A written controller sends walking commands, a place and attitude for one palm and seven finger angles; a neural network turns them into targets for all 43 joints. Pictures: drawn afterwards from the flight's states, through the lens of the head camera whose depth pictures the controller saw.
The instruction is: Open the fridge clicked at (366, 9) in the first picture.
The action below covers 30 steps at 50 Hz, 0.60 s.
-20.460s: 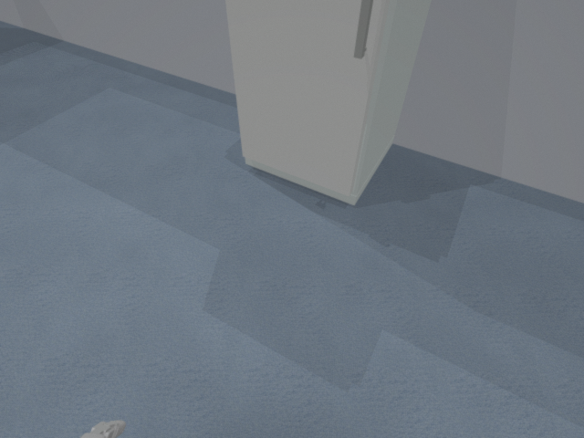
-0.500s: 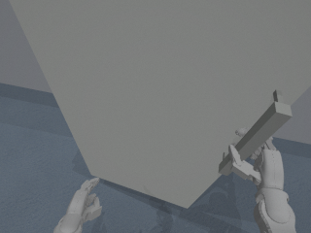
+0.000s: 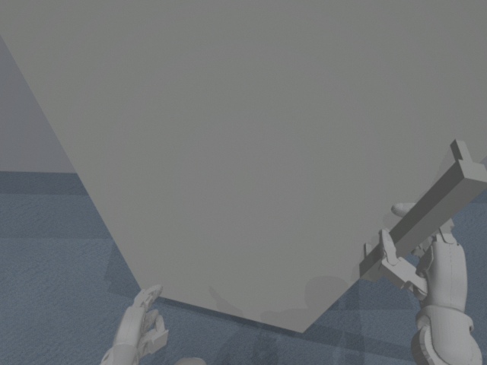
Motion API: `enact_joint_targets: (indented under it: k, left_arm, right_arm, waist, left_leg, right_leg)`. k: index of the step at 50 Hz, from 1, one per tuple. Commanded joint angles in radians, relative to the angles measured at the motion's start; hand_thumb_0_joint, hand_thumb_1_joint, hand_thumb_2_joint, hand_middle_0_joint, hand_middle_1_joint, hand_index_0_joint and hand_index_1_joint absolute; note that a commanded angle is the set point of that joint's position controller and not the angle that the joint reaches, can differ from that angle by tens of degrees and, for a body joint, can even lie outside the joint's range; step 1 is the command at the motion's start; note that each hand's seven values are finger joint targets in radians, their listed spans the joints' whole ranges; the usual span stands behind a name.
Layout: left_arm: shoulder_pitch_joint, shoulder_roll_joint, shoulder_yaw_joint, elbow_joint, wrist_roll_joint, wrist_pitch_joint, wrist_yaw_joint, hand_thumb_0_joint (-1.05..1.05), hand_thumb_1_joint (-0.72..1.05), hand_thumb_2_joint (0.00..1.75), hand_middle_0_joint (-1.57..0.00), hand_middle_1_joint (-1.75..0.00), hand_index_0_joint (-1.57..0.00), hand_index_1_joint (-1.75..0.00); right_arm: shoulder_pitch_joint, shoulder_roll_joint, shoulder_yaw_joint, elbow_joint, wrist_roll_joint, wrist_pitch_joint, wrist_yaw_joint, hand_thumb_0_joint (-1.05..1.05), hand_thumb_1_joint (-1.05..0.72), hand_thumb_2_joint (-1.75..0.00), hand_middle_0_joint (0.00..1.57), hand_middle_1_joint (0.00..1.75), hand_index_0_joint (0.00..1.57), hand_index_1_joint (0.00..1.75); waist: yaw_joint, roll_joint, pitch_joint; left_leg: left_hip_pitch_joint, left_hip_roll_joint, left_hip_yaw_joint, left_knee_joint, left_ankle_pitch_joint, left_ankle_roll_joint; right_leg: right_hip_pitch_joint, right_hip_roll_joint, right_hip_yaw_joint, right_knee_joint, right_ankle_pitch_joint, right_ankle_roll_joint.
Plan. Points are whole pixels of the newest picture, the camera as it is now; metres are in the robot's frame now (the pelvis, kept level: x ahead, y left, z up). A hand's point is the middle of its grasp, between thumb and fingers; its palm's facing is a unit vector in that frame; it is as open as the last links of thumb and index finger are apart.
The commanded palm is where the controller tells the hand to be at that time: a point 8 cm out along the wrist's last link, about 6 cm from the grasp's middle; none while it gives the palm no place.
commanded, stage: walk backward, drawing the door open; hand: right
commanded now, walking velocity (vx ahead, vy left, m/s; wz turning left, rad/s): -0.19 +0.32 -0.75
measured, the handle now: (404, 222) +0.31 -0.19 +0.13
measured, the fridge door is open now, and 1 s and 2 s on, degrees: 14 48 79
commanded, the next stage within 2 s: stop walking and hold the door back in 1.82 s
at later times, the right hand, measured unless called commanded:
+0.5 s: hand out of the picture +0.11 -0.10 +0.11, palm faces +0.48 +0.86 -0.20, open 6.7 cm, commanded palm +0.06 -0.13 +0.12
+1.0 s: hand out of the picture +0.00 +0.01 +0.11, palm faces +0.81 +0.53 -0.27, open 6.7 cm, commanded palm -0.07 +0.01 +0.12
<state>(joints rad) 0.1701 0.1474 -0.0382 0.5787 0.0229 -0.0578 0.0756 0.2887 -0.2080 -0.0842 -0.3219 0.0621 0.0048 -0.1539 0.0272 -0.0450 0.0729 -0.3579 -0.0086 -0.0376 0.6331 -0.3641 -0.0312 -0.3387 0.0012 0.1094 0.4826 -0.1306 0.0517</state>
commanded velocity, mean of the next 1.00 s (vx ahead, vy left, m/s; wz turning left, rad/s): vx -0.21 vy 0.28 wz -0.73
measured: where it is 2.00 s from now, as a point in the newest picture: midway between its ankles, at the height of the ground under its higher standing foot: outside the picture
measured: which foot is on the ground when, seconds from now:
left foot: down 0.00-0.34, up 0.36-0.62, down 0.64-0.92, up 0.94-1.00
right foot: down 0.00-0.04, up 0.06-0.32, down 0.34-0.64, up 0.66-0.90, down 0.92-1.00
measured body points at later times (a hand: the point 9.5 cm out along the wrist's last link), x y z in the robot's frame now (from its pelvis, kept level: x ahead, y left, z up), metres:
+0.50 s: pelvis -0.06 +0.14 +0.01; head -0.04 +0.12 +0.46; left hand +0.16 +0.28 -0.08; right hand +0.08 -0.14 +0.13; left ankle +0.05 +0.23 -0.66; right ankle -0.11 -0.03 -0.73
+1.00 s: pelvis -0.04 +0.32 +0.00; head -0.02 +0.27 +0.45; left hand +0.25 +0.35 -0.08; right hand -0.05 -0.01 +0.13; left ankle +0.05 +0.36 -0.67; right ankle -0.12 +0.23 -0.73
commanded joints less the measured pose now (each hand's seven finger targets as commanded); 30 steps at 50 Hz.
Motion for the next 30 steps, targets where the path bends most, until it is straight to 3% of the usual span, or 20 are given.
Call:
enact_joint_targets:
  k: [1, 2, 3, 5, 6, 9, 13, 15, 16, 17, 18, 19, 20, 22, 23, 25, 27, 28, 29, 30]
  left_arm:
    - [-0.110, 0.108, 0.050, -0.138, -0.013, -0.052, 0.021, 0.00, 0.90, 0.90, -0.20, -0.30, -0.20, -0.30]
    - [-0.115, 0.118, 0.070, -0.123, -0.013, -0.058, 0.028, 0.00, 0.90, 0.90, -0.20, -0.30, -0.20, -0.30]
    - [-0.115, 0.117, 0.082, -0.103, -0.007, -0.064, 0.035, 0.00, 0.90, 0.90, -0.20, -0.30, -0.20, -0.30]
    - [-0.092, 0.090, 0.063, -0.099, 0.012, -0.060, 0.032, 0.00, 0.90, 0.90, -0.20, -0.30, -0.20, -0.30]
    - [-0.098, 0.086, 0.054, -0.100, 0.016, -0.065, 0.037, 0.00, 0.90, 0.90, -0.20, -0.30, -0.20, -0.30]
    - [-0.084, 0.090, 0.055, -0.115, 0.013, -0.079, 0.057, 0.00, 0.90, 0.90, -0.20, -0.30, -0.20, -0.30]
    - [-0.012, 0.097, 0.052, -0.130, 0.020, -0.091, 0.063, 0.00, 0.90, 0.90, -0.20, -0.30, -0.20, -0.30]
    - [0.061, 0.111, 0.064, -0.139, 0.018, -0.095, 0.062, 0.00, 0.90, 0.90, -0.20, -0.30, -0.20, -0.30]
    - [0.085, 0.135, 0.074, -0.157, 0.017, -0.097, 0.058, 0.00, 0.90, 0.90, -0.20, -0.30, -0.20, -0.30]
    - [0.055, 0.192, 0.093, -0.178, 0.025, -0.099, 0.050, 0.00, 0.90, 0.90, -0.20, -0.30, -0.20, -0.30]
    - [0.019, 0.173, 0.087, -0.156, 0.038, -0.103, 0.031, 0.00, 0.90, 0.90, -0.20, -0.30, -0.20, -0.30]
    - [-0.018, 0.156, 0.094, -0.143, 0.040, -0.101, 0.024, 0.00, 0.90, 0.90, -0.20, -0.30, -0.20, -0.30]
    - [-0.044, 0.166, 0.104, -0.126, 0.029, -0.107, 0.014, 0.00, 0.90, 0.90, -0.20, -0.30, -0.20, -0.30]
    - [-0.051, 0.164, 0.103, -0.108, 0.020, -0.124, 0.005, 0.00, 0.90, 0.90, -0.20, -0.30, -0.20, -0.30]
    - [-0.049, 0.162, 0.102, -0.096, 0.013, -0.127, 0.002, 0.00, 0.90, 0.90, -0.20, -0.30, -0.20, -0.30]
    - [-0.031, 0.161, 0.101, -0.093, 0.000, -0.137, 0.002, 0.00, 0.90, 0.90, -0.20, -0.30, -0.20, -0.30]
    - [-0.043, 0.162, 0.093, -0.095, -0.006, -0.140, 0.004, 0.00, 0.90, 0.90, -0.20, -0.30, -0.20, -0.30]
    - [-0.067, 0.151, 0.092, -0.101, -0.007, -0.144, 0.005, 0.00, 0.90, 0.90, -0.20, -0.30, -0.20, -0.30]
    - [-0.075, 0.146, 0.093, -0.094, -0.007, -0.145, 0.003, 0.00, 0.90, 0.90, -0.20, -0.30, -0.20, -0.30]
    - [-0.061, 0.132, 0.093, -0.087, -0.008, -0.141, 0.002, 0.00, 0.90, 0.90, -0.20, -0.30, -0.20, -0.30]
  right_arm:
    - [-0.104, -0.149, -0.079, -0.313, -0.041, -0.129, 0.006, 0.00, -0.90, -0.90, 0.45, 1.40, 0.45, 1.40]
    - [-0.121, -0.188, -0.127, -0.333, -0.049, -0.121, -0.003, 0.00, -0.90, -0.90, 0.45, 1.40, 0.45, 1.40]
    - [-0.095, -0.167, -0.123, -0.282, -0.050, -0.109, -0.001, 0.00, -0.90, -0.90, 0.45, 1.40, 0.45, 1.40]
    - [-0.095, -0.130, -0.094, -0.279, -0.051, -0.122, 0.015, 0.00, -0.90, -0.90, 0.45, 1.40, 0.45, 1.40]
    - [-0.086, -0.122, -0.088, -0.271, -0.053, -0.134, 0.019, 0.00, -0.90, -0.90, 0.45, 1.40, 0.45, 1.40]
    - [-0.087, -0.120, -0.078, -0.305, -0.053, -0.151, 0.022, 0.00, -0.90, -0.90, 0.45, 1.40, 0.45, 1.40]
    - [-0.084, -0.087, -0.035, -0.340, -0.048, -0.152, 0.035, 0.00, -0.90, -0.90, 0.45, 1.40, 0.45, 1.40]
    - [-0.108, -0.072, -0.002, -0.367, -0.043, -0.160, 0.043, 0.00, -0.90, -0.90, 0.45, 1.40, 0.45, 1.40]
    - [-0.135, -0.066, 0.016, -0.380, -0.040, -0.169, 0.045, 0.00, -0.90, -0.90, 0.45, 1.40, 0.45, 1.40]
    - [-0.129, -0.067, 0.033, -0.389, -0.047, -0.185, 0.043, 0.00, -0.90, -0.90, 0.45, 1.40, 0.45, 1.40]
    - [-0.129, -0.077, 0.025, -0.386, -0.086, -0.210, 0.048, 0.00, -0.90, -0.90, 0.45, 1.40, 0.45, 1.40]
    - [-0.172, -0.110, 0.000, -0.430, -0.093, -0.216, 0.066, 0.00, -0.90, -0.90, 0.45, 1.40, 0.45, 1.40]
    - [-0.145, -0.115, -0.031, -0.418, -0.092, -0.217, 0.072, 0.00, -0.90, -0.90, 0.45, 1.40, 0.45, 1.40]
    - [-0.145, -0.090, -0.015, -0.414, -0.084, -0.202, 0.073, 0.00, -0.90, -0.90, 0.45, 1.40, 0.45, 1.40]
    - [-0.115, -0.055, 0.009, -0.377, -0.076, -0.190, 0.070, 0.00, -0.90, -0.90, 0.45, 1.40, 0.45, 1.40]
    - [-0.109, -0.053, 0.002, -0.361, -0.058, -0.173, 0.063, 0.00, -0.90, -0.90, 0.45, 1.40, 0.45, 1.40]
    - [-0.083, -0.073, -0.027, -0.357, -0.047, -0.165, 0.054, 0.00, -0.90, -0.90, 0.45, 1.40, 0.45, 1.40]
    - [-0.068, -0.072, -0.033, -0.352, -0.045, -0.173, 0.052, 0.00, -0.90, -0.90, 0.45, 1.40, 0.45, 1.40]
    - [-0.057, -0.088, -0.054, -0.355, -0.043, -0.179, 0.049, 0.00, -0.90, -0.90, 0.45, 1.40, 0.45, 1.40]
    - [-0.059, -0.116, -0.078, -0.370, -0.045, -0.184, 0.047, 0.00, -0.90, -0.90, 0.45, 1.40, 0.45, 1.40]
  waist:
    - [-0.009, 0.098, -0.184]
    - [-0.031, 0.251, -0.220]
    - [-0.044, 0.269, -0.235]
    - [-0.017, 0.105, -0.267]
    - [-0.023, 0.095, -0.265]
    - [-0.044, 0.167, -0.282]
    - [-0.030, 0.188, -0.311]
    - [0.019, 0.093, -0.323]
    - [0.050, -0.040, -0.298]
    - [0.022, -0.312, -0.262]
    - [-0.010, -0.221, -0.233]
    - [0.013, -0.209, -0.156]
    - [-0.010, -0.197, -0.107]
    - [-0.033, -0.166, -0.099]
    - [-0.031, -0.198, -0.103]
    - [-0.017, -0.242, -0.135]
    - [-0.006, -0.275, -0.122]
    - [-0.018, -0.273, -0.119]
    - [-0.027, -0.249, -0.131]
    - [-0.027, -0.157, -0.155]
  left_leg:
    - [0.118, 0.159, -0.089, -0.378, -0.005, 0.046]
    - [-0.009, 0.294, -0.187, -0.459, -0.140, 0.125]
    - [-0.041, 0.369, -0.239, -0.458, -0.097, 0.186]
    - [0.094, 0.339, -0.086, -0.347, 0.177, 0.210]
    - [0.155, 0.320, -0.014, -0.309, 0.319, 0.208]
    - [0.264, 0.328, 0.032, -0.263, 0.513, 0.223]
    - [0.298, 0.289, 0.098, -0.245, 0.516, 0.188]
    - [0.176, 0.218, 0.170, -0.107, 0.419, 0.109]
    - [-0.045, 0.152, 0.201, 0.093, 0.285, 0.030]
    - [-0.358, 0.047, 0.161, 0.355, -0.123, -0.053]
    - [-0.400, 0.060, 0.025, 0.541, -0.164, -0.046]
    - [-0.379, 0.080, -0.034, 0.542, -0.125, -0.025]
    - [-0.373, 0.087, -0.044, 0.556, -0.063, -0.029]
    - [-0.239, 0.076, -0.008, 0.452, 0.025, -0.029]
    - [-0.144, 0.054, 0.022, 0.375, 0.031, -0.031]
    - [-0.001, 0.006, 0.078, 0.236, 0.019, -0.038]
    - [0.082, -0.026, 0.109, 0.118, -0.033, -0.047]
    - [0.144, -0.033, 0.119, 0.023, -0.035, -0.050]
    - [0.220, -0.043, 0.135, -0.100, 0.012, -0.051]
    - [0.256, -0.021, 0.132, -0.234, 0.073, -0.041]
  right_leg:
    - [-0.131, 0.005, -0.069, 0.102, -0.311, -0.055]
    - [-0.086, 0.068, -0.156, 0.425, -0.366, -0.018]
    - [-0.110, 0.044, -0.127, 0.682, -0.405, -0.024]
    - [-0.185, -0.003, -0.121, 0.781, -0.354, -0.012]
    - [-0.196, -0.012, -0.140, 0.734, -0.359, -0.008]
    - [-0.142, -0.026, -0.182, 0.518, -0.429, -0.025]
    - [-0.044, -0.018, -0.249, 0.200, -0.356, -0.039]
    - [0.155, -0.041, -0.222, -0.045, -0.184, -0.055]
    - [0.320, -0.177, -0.004, -0.165, -0.020, -0.109]
    - [0.481, -0.488, 0.434, -0.216, 0.372, -0.242]
    - [0.456, -0.584, 0.521, -0.203, 0.522, -0.323]
    - [0.289, -0.517, 0.476, -0.182, 0.481, -0.284]
    - [0.230, -0.477, 0.356, -0.177, 0.376, -0.263]
    - [0.151, -0.365, 0.176, -0.154, 0.211, -0.201]
    - [0.108, -0.314, 0.109, -0.154, 0.165, -0.167]
    - [0.041, -0.250, 0.080, -0.188, -0.007, -0.137]
    - [-0.019, -0.230, 0.118, -0.212, -0.188, -0.144]
    - [-0.064, -0.221, 0.136, -0.182, -0.223, -0.145]
    - [-0.100, -0.195, 0.131, -0.144, -0.261, -0.131]
    - [-0.098, -0.125, 0.086, -0.065, -0.287, -0.097]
